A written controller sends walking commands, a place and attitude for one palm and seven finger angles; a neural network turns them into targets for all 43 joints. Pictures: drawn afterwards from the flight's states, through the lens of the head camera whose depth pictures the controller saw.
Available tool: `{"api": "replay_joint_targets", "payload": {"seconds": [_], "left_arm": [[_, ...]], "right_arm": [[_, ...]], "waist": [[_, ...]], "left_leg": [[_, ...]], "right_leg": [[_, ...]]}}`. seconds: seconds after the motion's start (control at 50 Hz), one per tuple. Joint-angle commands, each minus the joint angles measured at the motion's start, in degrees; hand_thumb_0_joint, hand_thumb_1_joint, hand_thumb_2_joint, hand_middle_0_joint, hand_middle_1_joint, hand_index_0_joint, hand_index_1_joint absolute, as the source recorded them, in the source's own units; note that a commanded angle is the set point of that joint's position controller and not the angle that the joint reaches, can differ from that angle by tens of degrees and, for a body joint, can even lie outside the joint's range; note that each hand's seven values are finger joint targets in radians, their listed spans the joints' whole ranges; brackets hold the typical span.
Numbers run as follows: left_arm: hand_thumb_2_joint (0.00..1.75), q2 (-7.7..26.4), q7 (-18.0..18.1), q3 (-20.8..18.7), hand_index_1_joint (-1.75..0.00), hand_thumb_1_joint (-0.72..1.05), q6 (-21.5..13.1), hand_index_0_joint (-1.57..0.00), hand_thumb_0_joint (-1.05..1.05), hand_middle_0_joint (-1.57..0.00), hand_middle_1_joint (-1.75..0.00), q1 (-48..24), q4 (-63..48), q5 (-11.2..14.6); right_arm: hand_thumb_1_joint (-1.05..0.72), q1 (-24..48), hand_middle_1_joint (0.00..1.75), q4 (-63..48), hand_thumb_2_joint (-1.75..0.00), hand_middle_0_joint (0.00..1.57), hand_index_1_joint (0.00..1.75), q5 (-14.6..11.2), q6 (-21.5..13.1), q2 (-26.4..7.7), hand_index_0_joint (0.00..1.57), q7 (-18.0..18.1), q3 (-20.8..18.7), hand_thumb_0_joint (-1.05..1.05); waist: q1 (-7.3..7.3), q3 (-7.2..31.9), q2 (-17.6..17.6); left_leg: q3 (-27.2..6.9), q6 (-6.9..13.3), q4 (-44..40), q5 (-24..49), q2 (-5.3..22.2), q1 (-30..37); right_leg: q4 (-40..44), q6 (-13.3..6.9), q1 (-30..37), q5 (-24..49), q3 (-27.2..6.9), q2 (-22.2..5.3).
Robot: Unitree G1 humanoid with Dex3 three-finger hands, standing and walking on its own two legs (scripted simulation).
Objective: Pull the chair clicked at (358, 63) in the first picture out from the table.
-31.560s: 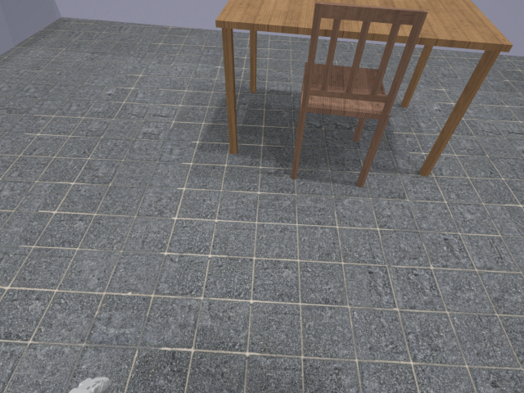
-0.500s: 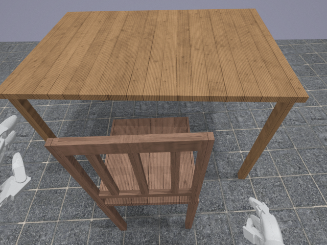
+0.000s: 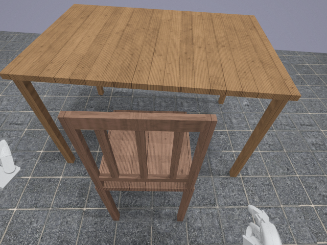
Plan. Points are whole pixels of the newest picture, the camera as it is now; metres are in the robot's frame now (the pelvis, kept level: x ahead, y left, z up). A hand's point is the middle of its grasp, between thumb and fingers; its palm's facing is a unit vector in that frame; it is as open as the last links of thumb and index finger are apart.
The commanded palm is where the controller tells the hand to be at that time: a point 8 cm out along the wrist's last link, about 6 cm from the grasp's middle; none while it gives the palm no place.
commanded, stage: step back with the hand held close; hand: left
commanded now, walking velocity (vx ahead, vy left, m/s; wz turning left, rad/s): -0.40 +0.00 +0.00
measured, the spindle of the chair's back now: (142, 156) +0.39 +0.09 -0.07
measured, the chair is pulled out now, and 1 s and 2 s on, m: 0.17 0.17 0.17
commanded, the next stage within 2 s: stop stepping back and stand still in 0.82 s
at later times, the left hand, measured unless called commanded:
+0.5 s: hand (12, 182) +0.18 +0.26 +0.18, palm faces +0.41 -0.79 -0.45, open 7.4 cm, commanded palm +0.10 +0.31 +0.19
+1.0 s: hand out of the picture +0.07 +0.24 +0.19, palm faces +0.29 -0.84 -0.47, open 7.4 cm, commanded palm +0.02 +0.29 +0.19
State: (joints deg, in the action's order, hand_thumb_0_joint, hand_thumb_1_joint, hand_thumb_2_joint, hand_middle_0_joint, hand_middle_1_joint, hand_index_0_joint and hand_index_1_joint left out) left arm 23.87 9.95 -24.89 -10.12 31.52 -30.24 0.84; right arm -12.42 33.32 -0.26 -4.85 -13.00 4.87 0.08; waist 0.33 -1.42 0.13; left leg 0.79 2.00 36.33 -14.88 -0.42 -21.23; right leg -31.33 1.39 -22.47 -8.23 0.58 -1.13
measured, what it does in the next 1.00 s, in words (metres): walks backwards: right foot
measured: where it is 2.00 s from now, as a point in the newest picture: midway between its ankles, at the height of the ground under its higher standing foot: outside the picture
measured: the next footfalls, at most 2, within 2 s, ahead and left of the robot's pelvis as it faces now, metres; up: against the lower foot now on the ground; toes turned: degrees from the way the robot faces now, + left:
right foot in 0.90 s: -0.15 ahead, -0.15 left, +0.00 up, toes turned -2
left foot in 1.10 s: -0.11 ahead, +0.11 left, +0.00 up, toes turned +1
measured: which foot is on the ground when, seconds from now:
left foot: down 0.00-0.92, up 0.94-1.00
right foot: down 0.00-0.54, up 0.56-0.88, down 0.90-1.00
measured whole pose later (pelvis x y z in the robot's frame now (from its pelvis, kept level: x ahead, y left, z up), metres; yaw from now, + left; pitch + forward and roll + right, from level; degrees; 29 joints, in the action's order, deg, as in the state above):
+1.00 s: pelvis -0.14 +0.00 +0.01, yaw -4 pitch +1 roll -3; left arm 27.5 5.4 -25.0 -14.4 33.1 -35.1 4.3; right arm -9.3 38.2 0.2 -7.3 -10.2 2.6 0.7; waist 1.4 -0.9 -1.7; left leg -0.9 -0.6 60.2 -25.7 -0.4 -35.1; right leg -23.9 1.8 -9.0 -16.3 -0.5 -0.3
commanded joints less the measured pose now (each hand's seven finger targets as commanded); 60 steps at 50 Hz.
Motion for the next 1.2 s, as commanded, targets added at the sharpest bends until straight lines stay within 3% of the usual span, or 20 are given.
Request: {"api": "replay_joint_targets", "payload": {"seconds": [0.0,0.12,0.22,0.26,0.38,0.44,0.48,0.52,0.56,0.64,0.82,0.86,0.9,0.92,0.96,1.0,1.06,1.1,1.12,1.18], "left_arm": [[0.90,9.2,1.2,-6.9,-0.30,0.90,-4.2,-0.20,0.00,-0.20,-0.30,-3.7,-10.9,-0.5],[0.90,10.9,1.5,-7.4,-0.30,0.90,-4.7,-0.20,0.00,-0.20,-0.30,-3.8,-12.8,0.5],[0.90,10.7,1.5,-10.4,-0.30,0.90,-6.2,-0.20,0.00,-0.20,-0.30,-1.3,-13.4,-0.9],[0.90,10.6,1.1,-10.9,-0.30,0.90,-6.7,-0.20,0.00,-0.20,-0.30,-1.7,-14.7,-1.0],[0.90,10.4,-0.2,-7.4,-0.30,0.90,-6.7,-0.20,0.00,-0.20,-0.30,-2.8,-13.9,1.7],[0.90,11.7,0.5,-8.5,-0.30,0.90,-6.0,-0.20,0.00,-0.20,-0.30,-0.7,-13.9,1.8],[0.90,11.9,0.5,-9.7,-0.30,0.90,-5.8,-0.20,0.00,-0.20,-0.30,0.8,-14.2,1.4],[0.90,13.0,0.7,-11.3,-0.30,0.90,-6.9,-0.20,0.00,-0.20,-0.30,2.8,-16.1,0.6],[0.90,12.5,0.4,-11.5,-0.30,0.90,-8.0,-0.20,0.00,-0.20,-0.30,1.8,-17.2,1.2],[0.90,9.7,0.4,-8.1,-0.30,0.90,-7.6,-0.20,0.00,-0.20,-0.30,-1.0,-19.1,1.9],[0.90,12.2,-1.4,-8.9,-0.30,0.90,-6.8,-0.20,0.00,-0.20,-0.30,0.2,-14.0,3.6],[0.90,14.3,-2.2,-10.2,-0.30,0.90,-8.0,-0.20,0.00,-0.20,-0.30,-0.4,-15.3,4.6],[0.90,17.0,-2.3,-11.3,-0.30,0.90,-9.5,-0.20,0.00,-0.20,-0.30,0.0,-16.0,5.3],[0.90,15.6,-2.5,-9.4,-0.30,0.90,-8.7,-0.20,0.00,-0.20,-0.30,-0.3,-14.8,5.0],[0.90,12.0,-2.4,-10.0,-0.30,0.90,-4.8,-0.20,0.00,-0.20,-0.30,3.1,-11.6,3.5],[0.90,10.7,-1.4,-8.7,-0.30,0.90,-3.8,-0.20,0.00,-0.20,-0.30,0.6,-11.2,2.2],[0.90,10.2,-0.4,-7.6,-0.30,0.90,-5.7,-0.20,0.00,-0.20,-0.30,-0.3,-11.2,1.7],[0.90,12.1,0.0,-6.9,-0.30,0.90,-4.8,-0.20,0.00,-0.20,-0.30,-4.5,-15.5,1.7],[0.90,10.1,0.1,-6.5,-0.30,0.90,-3.8,-0.20,0.00,-0.20,-0.30,0.4,-8.2,2.0],[0.90,12.3,0.0,-7.5,-0.30,0.90,-4.3,-0.20,0.00,-0.20,-0.30,-1.5,-18.2,0.4]], "right_arm": [[-0.90,6.2,0.30,-9.1,-0.90,0.20,0.30,0.0,-3.5,-8.0,0.20,0.4,-3.6,0.00],[-0.90,5.8,0.30,-7.5,-0.90,0.20,0.30,0.5,-3.4,-7.4,0.20,0.2,-3.5,0.00],[-0.90,7.8,0.30,-8.7,-0.90,0.20,0.30,0.3,-4.2,-7.8,0.20,0.4,-3.8,0.00],[-0.90,6.8,0.30,-8.3,-0.90,0.20,0.30,0.6,-4.5,-7.1,0.20,0.3,-4.1,0.00],[-0.90,4.4,0.30,-6.0,-0.90,0.20,0.30,0.5,-4.4,-5.9,0.20,-0.5,-4.9,0.00],[-0.90,5.6,0.30,-5.4,-0.90,0.20,0.30,0.3,-3.3,-4.7,0.20,-0.6,-4.8,0.00],[-0.90,7.1,0.30,-5.9,-0.90,0.20,0.30,0.3,-2.8,-4.9,0.20,-0.3,-4.0,0.00],[-0.90,9.9,0.30,-6.2,-0.90,0.20,0.30,0.7,-3.3,-6.6,0.20,0.5,-4.2,0.00],[-0.90,7.5,0.30,-5.5,-0.90,0.20,0.30,2.5,-5.1,-5.5,0.20,0.2,-4.2,0.00],[-0.90,5.0,0.30,-2.6,-0.90,0.20,0.30,1.8,-7.5,-5.6,0.20,-0.9,-4.7,0.00],[-0.90,6.5,0.30,-2.4,-0.90,0.20,0.30,2.5,-8.0,-6.5,0.20,-1.5,-3.5,0.00],[-0.90,7.2,0.30,-3.4,-0.90,0.20,0.30,2.0,-6.9,-6.1,0.20,-1.7,-3.4,0.00],[-0.90,7.3,0.30,-4.9,-0.90,0.20,0.30,0.6,-6.8,-4.7,0.20,-1.3,-3.0,0.00],[-0.90,6.8,0.30,-4.9,-0.90,0.20,0.30,-0.4,-6.5,-5.6,0.20,-1.0,-3.8,0.00],[-0.90,7.4,0.30,-5.6,-0.90,0.20,0.30,-1.6,-3.9,-3.6,0.20,-0.7,-3.0,0.00],[-0.90,8.7,0.30,-6.7,-0.90,0.20,0.30,-1.1,-1.8,-3.0,0.20,-0.1,-1.1,0.00],[-0.90,4.8,0.30,-5.3,-0.90,0.20,0.30,-0.5,-4.2,-6.5,0.20,-0.1,-3.3,0.00],[-0.90,3.2,0.30,-5.3,-0.90,0.20,0.30,-1.0,-5.2,-8.3,0.20,-0.1,-4.5,0.00],[-0.90,4.1,0.30,-5.9,-0.90,0.20,0.30,-1.5,-5.3,-8.1,0.20,0.1,-4.6,0.00],[-0.90,5.1,0.30,-5.2,-0.90,0.20,0.30,-0.2,-6.0,-6.8,0.20,-1.3,-3.4,0.00]], "waist": [[0.12,2.3,2.7],[-0.39,5.2,0.0],[0.60,7.7,13.1],[0.61,8.0,10.2],[-0.92,11.8,-7.1],[-0.44,11.6,-9.3],[-0.54,9.2,-6.9],[0.63,10.5,12.9],[-0.50,12.4,14.8],[0.81,12.5,11.1],[1.26,12.8,13.7],[1.31,15.0,7.5],[1.94,12.0,-10.8],[2.27,12.2,-18.2],[-0.39,8.1,-14.8],[-2.94,5.6,-4.4],[-1.87,4.9,13.7],[-1.12,7.9,11.0],[-0.99,6.5,7.4],[-1.08,5.9,15.0]], "left_leg": [[-7.2,3.1,-13.3,-23.1,7.1,-19.7],[-6.0,1.3,-7.9,-13.4,4.8,-6.6],[-13.0,5.9,-20.6,-22.8,13.1,-25.2],[-12.1,5.8,-16.9,-14.0,13.3,-23.4],[-2.5,-2.0,6.9,0.2,1.3,-0.2],[-2.7,-2.1,9.7,-8.7,0.2,2.4],[-5.7,-0.2,-4.7,-2.0,3.3,3.5],[-18.4,5.1,-17.1,14.0,16.3,1.1],[-20.2,7.9,-21.3,9.0,22.3,-5.9],[-9.1,4.9,-11.7,38.1,16.6,14.6],[-10.2,1.3,-17.9,3.7,14.0,7.4],[-6.0,-0.7,-6.5,2.8,9.8,9.3],[2.9,-4.3,23.0,-12.6,-1.7,3.4],[-0.6,-4.0,41.6,-20.2,-4.9,-4.0],[-7.8,-2.4,36.4,-17.7,2.1,-10.4],[-3.6,-1.4,6.3,-7.3,4.1,-3.6],[-6.1,-0.3,-16.9,11.2,8.8,9.9],[-17.9,5.3,-17.5,1.8,15.6,7.6],[-19.0,6.1,-18.0,2.4,15.6,7.4],[-16.5,4.1,-20.1,-11.6,12.0,0.2]], "right_leg": [[0.6,-2.2,15.2,-7.4,-7.1,-2.3],[7.2,-4.3,4.4,-8.9,-9.3,-5.5],[-12.9,-0.7,23.0,-2.5,-2.1,2.7],[-14.0,-1.0,21.9,1.1,-3.0,2.5],[8.8,-9.7,4.1,14.9,-19.1,-13.4],[12.6,-11.4,2.1,8.8,-17.5,-17.0],[7.0,-7.4,0.4,4.5,-10.5,-10.7],[-12.8,-0.7,2.1,-4.7,-0.5,1.9],[-35.7,-1.0,4.2,-22.0,-6.2,5.7],[-23.3,-1.0,-5.8,-19.6,-3.7,3.3],[9.6,-3.4,11.9,-9.3,0.8,3.1],[17.6,-5.8,12.2,-1.0,-0.9,-1.8],[22.2,-13.2,5.9,11.1,-11.1,-17.9],[19.0,-17.0,6.0,20.7,-15.5,-22.5],[9.2,-14.9,12.3,32.3,-5.6,-19.5],[1.5,-7.3,11.2,26.9,1.8,-12.3],[-5.4,-2.6,3.6,-9.1,1.5,-3.9],[-11.7,-0.8,1.5,-23.1,-0.1,0.3],[-9.9,-0.2,0.7,-21.2,0.6,1.7],[-4.7,-1.1,9.2,-16.4,0.1,0.4]]}}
